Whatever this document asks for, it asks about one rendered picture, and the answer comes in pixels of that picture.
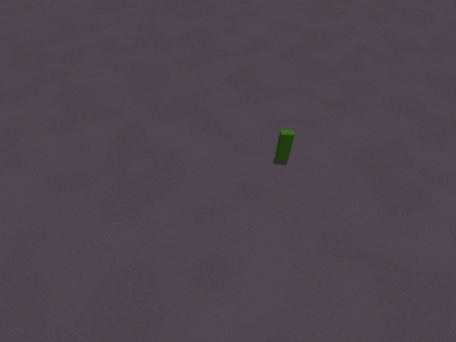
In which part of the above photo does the carton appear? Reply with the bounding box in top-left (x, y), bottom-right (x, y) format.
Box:
top-left (276, 130), bottom-right (294, 161)

